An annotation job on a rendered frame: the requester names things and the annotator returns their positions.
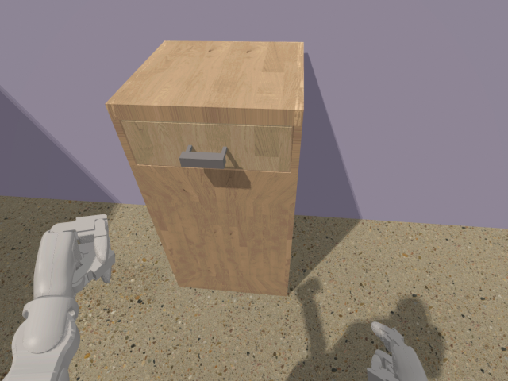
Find robot right hand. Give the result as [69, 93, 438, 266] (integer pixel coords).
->
[367, 321, 428, 381]

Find robot left hand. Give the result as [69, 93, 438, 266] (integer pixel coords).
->
[33, 214, 115, 299]

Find drawer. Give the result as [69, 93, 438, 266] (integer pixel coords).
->
[121, 120, 292, 171]

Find robot left forearm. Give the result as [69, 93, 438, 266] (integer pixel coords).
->
[3, 295, 80, 381]

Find cabinet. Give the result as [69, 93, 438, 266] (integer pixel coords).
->
[105, 40, 304, 296]

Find handle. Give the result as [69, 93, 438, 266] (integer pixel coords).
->
[179, 145, 227, 169]

